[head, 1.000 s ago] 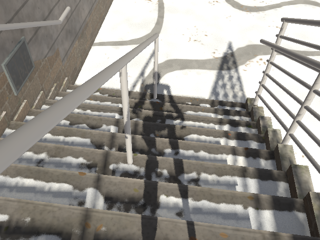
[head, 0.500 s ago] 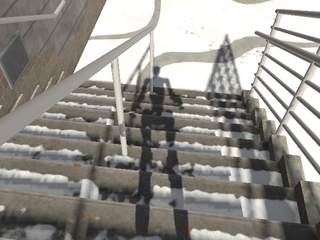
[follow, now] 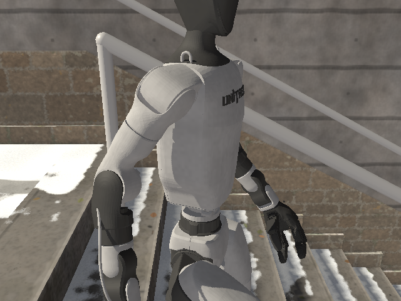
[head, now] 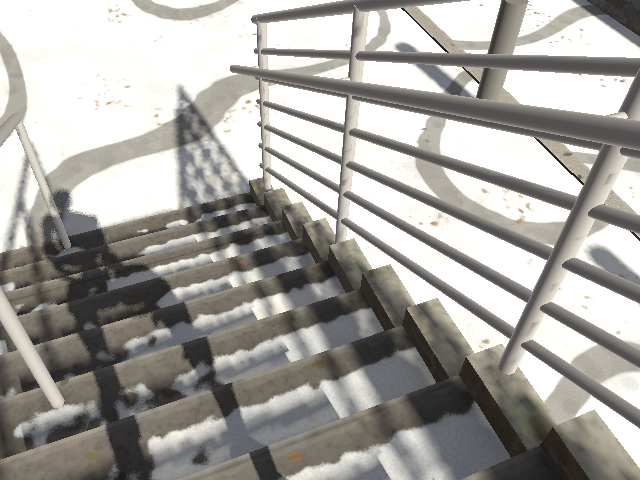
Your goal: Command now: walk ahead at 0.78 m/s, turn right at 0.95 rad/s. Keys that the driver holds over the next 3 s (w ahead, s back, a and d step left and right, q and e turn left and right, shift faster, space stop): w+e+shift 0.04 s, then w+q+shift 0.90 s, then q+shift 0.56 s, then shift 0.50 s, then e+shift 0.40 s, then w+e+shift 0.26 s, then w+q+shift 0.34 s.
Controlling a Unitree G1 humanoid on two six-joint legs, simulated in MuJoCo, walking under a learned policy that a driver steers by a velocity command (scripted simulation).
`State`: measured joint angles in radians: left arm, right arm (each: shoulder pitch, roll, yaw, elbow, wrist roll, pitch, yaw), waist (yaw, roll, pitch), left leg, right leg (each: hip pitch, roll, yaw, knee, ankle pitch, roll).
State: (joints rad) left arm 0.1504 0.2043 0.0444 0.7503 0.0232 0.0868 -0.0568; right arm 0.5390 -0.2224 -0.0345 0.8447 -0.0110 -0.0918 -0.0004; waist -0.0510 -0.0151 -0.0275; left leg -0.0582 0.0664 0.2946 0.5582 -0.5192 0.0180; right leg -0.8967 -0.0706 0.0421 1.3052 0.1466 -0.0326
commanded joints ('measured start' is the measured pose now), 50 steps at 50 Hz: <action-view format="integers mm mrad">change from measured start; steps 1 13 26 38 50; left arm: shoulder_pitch -198 -60 125 254 -47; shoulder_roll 59 102 124 182 119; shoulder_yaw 29 15 44 45 38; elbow -87 111 272 289 67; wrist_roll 7 -8 -17 19 18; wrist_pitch -11 -116 -196 -136 -152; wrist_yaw -15 -11 80 144 78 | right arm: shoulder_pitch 89 -25 -244 -7 -139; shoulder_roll -124 -200 41 -166 -63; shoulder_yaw -36 -23 -15 -74 -25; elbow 9 171 55 148 69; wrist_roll -30 -8 -44 -37 32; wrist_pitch -22 8 78 103 9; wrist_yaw -5 -42 -5 18 -25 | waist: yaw -18 80 -15 -130 67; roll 108 20 -106 -44 31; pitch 236 172 217 15 37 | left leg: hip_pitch -32 -214 -613 123 -377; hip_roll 269 204 122 -106 -100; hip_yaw -187 -140 -387 -142 -696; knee -173 169 663 -48 157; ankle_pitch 222 508 467 607 556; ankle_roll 46 132 75 242 296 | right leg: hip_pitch -121 772 442 604 253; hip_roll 17 31 -265 -201 9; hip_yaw -96 -145 128 -265 29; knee -74 -723 -907 334 -441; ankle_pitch -13 268 -409 437 207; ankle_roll -46 -21 -72 -23 75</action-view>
